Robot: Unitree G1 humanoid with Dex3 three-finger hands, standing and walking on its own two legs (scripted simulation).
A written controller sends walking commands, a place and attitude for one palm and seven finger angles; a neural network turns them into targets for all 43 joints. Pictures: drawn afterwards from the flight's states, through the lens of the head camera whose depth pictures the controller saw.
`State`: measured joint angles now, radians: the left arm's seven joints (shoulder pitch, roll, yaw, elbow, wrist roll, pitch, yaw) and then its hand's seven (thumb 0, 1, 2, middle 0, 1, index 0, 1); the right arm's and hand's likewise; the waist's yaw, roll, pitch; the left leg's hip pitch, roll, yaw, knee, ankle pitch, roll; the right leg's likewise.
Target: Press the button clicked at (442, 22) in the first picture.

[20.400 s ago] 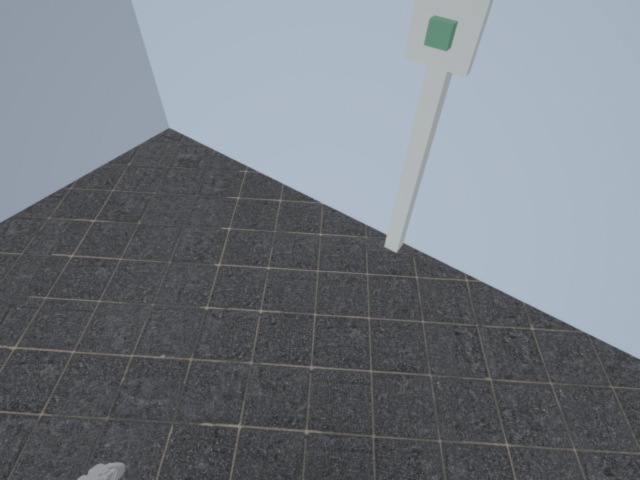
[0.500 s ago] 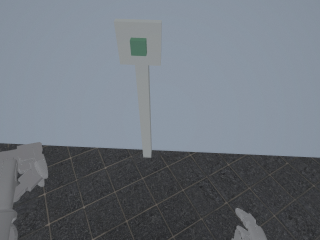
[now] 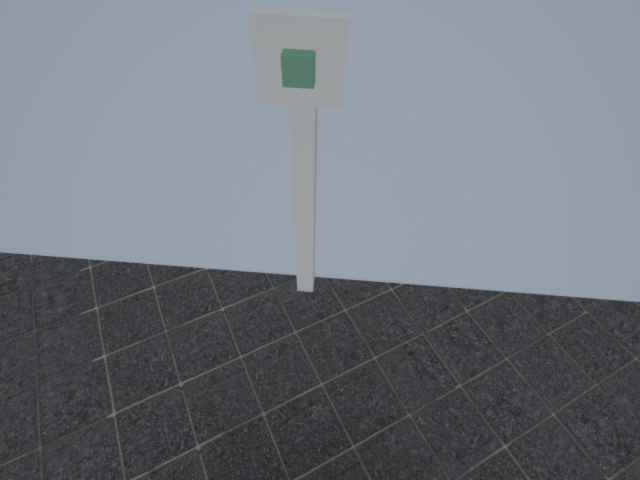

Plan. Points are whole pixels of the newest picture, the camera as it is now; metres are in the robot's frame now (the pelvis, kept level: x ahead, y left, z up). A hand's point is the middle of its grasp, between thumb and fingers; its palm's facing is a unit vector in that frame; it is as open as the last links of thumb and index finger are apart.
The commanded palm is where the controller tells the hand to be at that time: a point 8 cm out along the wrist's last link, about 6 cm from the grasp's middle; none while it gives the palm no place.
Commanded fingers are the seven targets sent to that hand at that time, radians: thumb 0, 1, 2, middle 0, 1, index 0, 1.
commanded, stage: let the arm hang, fingers relaxed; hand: left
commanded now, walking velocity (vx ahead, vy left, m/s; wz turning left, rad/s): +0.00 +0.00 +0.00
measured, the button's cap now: (298, 68) +0.80 +0.10 +0.11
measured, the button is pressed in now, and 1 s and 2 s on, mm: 0 0 0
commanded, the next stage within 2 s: stand and wait in 0.56 s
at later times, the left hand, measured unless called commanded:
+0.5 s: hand out of the picture -0.01 +0.14 -0.18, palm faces +0.03 -0.99 -0.16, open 7.3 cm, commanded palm none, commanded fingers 0.00 0.90 0.90 -0.20 -0.30 -0.20 -0.30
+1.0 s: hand out of the picture -0.01 +0.15 -0.18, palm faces +0.03 -0.98 -0.18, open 7.4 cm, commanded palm none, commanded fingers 0.00 0.90 0.90 -0.20 -0.30 -0.20 -0.30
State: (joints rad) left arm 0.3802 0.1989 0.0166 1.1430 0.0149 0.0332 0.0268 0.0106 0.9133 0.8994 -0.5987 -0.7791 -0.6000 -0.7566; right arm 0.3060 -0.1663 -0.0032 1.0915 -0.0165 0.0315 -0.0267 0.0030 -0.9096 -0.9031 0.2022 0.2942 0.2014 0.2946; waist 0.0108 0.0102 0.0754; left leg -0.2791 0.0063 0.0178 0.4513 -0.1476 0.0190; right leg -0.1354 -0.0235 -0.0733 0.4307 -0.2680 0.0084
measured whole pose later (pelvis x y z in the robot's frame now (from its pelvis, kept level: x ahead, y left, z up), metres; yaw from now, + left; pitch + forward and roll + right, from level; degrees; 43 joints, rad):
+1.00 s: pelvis +0.01 -0.01 +0.00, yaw -1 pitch -2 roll +0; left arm 0.30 0.12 0.02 1.15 0.01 0.00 0.04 0.00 0.91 0.90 -0.20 -0.30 -0.20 -0.30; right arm 0.27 -0.12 -0.02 1.14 -0.02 0.01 -0.04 0.00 -0.92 -0.90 0.20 0.29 0.20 0.29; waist 0.00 0.01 0.06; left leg -0.25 0.03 0.03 0.44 -0.16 0.00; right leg -0.11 -0.01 -0.06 0.43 -0.29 -0.01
